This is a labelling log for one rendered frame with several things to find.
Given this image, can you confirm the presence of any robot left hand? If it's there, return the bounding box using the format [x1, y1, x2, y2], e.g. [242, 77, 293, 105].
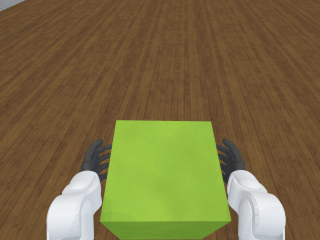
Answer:
[80, 138, 112, 183]

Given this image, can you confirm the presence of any left robot forearm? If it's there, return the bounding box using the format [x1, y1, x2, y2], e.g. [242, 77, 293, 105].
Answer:
[46, 170, 102, 240]

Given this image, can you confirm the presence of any robot right hand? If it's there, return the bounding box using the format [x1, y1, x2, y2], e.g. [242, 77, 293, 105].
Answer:
[216, 138, 245, 186]

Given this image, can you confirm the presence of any carton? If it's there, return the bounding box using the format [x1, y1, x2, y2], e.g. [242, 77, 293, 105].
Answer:
[100, 120, 232, 240]

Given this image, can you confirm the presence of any right robot forearm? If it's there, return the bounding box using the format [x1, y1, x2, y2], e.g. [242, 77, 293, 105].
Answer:
[227, 170, 286, 240]

